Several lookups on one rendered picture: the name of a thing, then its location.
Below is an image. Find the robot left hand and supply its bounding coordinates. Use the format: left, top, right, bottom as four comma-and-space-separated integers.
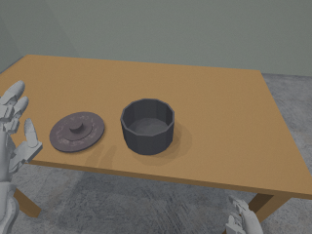
0, 80, 43, 182

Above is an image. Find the robot right hand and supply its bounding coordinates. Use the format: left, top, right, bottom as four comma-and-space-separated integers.
225, 195, 263, 234

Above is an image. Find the knob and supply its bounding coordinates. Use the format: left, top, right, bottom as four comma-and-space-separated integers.
68, 119, 84, 133

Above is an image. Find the table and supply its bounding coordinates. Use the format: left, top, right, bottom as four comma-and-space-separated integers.
0, 55, 312, 234

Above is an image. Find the robot left forearm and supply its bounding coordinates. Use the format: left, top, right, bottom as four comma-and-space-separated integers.
0, 181, 20, 234

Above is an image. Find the pot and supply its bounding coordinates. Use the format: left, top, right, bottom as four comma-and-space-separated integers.
120, 98, 175, 156

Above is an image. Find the lid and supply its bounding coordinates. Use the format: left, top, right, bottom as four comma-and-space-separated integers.
49, 111, 105, 153

